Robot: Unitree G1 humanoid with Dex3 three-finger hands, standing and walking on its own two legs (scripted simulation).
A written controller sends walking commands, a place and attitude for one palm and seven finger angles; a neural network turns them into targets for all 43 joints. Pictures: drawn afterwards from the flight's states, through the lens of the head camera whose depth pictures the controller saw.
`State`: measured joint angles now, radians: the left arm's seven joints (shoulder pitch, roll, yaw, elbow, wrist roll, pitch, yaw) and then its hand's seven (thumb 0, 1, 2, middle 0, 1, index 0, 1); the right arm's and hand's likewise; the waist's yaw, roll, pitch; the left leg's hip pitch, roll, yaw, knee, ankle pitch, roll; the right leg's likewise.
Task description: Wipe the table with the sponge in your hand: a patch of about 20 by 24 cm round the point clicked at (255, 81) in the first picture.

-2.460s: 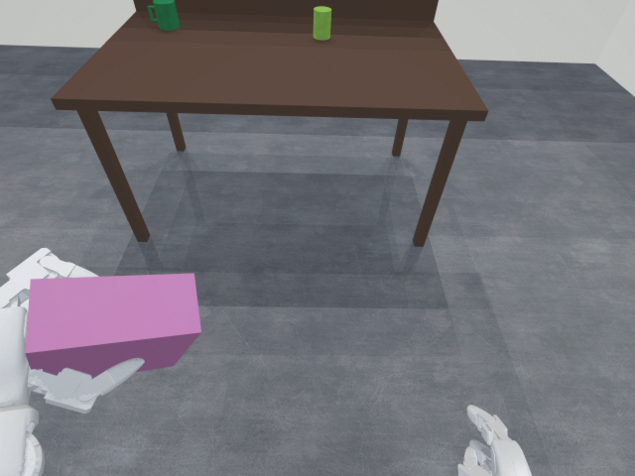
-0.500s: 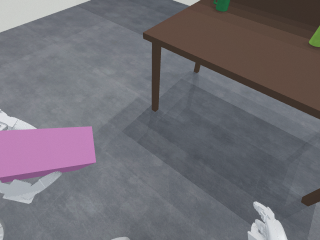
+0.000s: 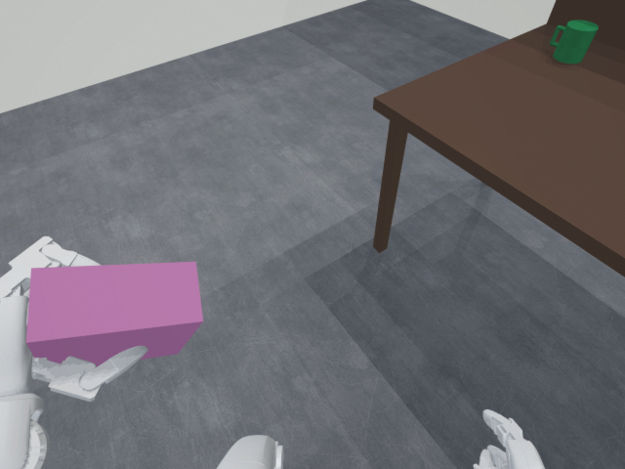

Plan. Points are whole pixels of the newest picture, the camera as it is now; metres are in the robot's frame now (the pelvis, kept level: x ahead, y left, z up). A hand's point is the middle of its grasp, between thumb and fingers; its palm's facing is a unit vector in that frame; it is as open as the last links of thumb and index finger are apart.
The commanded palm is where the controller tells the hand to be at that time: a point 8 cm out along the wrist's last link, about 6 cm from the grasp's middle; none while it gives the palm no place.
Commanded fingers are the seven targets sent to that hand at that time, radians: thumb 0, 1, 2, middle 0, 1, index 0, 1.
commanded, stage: walk to a spot facing it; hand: left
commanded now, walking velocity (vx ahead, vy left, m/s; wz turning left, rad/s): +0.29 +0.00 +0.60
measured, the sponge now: (142, 316) +0.23 +0.19 +0.14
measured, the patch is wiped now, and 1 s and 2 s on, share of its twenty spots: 0.00 0.00 0.00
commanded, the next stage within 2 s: none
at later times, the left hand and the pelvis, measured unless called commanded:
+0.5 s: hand (69, 269) +0.25 +0.25 +0.19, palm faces +0.57 -0.64 -0.52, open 10.1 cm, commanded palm +0.20 +0.28 +0.18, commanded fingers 0.00 0.10 1.30 -1.20 -1.60 -1.20 -1.60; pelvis +0.12 -0.03 -0.01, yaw +15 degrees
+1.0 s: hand (21, 313) +0.21 +0.28 +0.18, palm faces +0.75 -0.49 -0.44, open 10.1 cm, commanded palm +0.13 +0.28 +0.18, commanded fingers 0.00 0.10 1.30 -1.20 -1.60 -1.20 -1.60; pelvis +0.15 -0.05 -0.01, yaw +33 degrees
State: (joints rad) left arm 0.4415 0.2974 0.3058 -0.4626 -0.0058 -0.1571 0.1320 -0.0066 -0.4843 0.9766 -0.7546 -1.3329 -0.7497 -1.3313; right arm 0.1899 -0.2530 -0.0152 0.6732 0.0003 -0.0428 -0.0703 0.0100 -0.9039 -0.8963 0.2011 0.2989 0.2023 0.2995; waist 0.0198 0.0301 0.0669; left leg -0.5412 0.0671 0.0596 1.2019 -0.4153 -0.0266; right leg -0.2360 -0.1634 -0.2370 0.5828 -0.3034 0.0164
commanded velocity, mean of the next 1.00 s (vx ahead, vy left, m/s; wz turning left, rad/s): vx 0.10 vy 0.00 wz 0.60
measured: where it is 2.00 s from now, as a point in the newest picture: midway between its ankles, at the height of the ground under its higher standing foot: outside the picture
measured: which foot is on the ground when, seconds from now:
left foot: up 0.00-0.16, down 0.18-0.50, up 0.52-0.88, down 0.90-1.00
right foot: down 0.00-0.18, up 0.20-0.48, down 0.50-0.90, up 0.92-1.00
